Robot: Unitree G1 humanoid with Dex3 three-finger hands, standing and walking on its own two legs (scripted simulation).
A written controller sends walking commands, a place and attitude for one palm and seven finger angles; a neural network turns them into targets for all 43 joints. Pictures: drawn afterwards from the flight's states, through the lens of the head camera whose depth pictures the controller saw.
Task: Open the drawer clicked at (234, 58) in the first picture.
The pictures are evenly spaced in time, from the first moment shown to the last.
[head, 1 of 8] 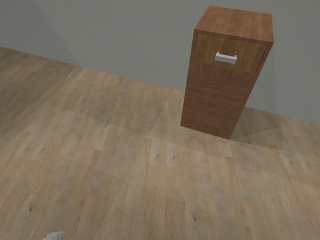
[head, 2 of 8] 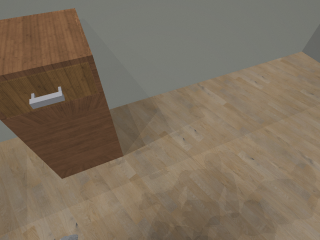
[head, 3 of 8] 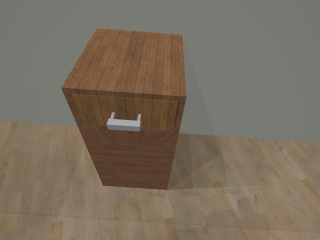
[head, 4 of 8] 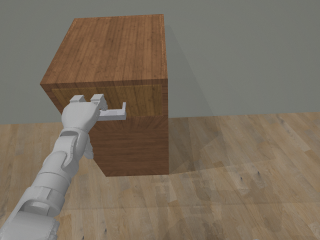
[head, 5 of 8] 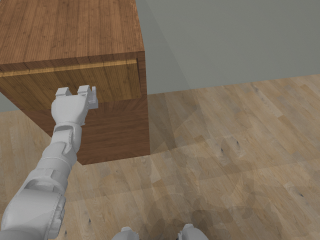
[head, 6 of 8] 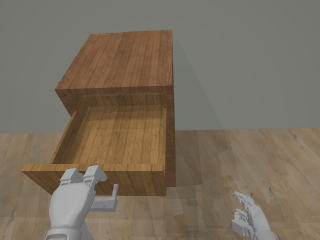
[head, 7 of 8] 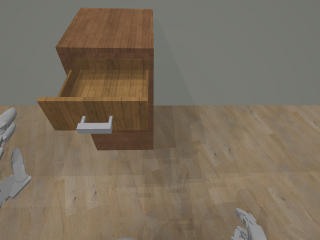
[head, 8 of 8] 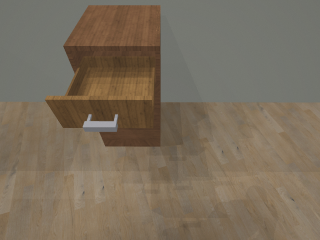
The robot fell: no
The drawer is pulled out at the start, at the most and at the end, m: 0.00 0.30 0.30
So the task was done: yes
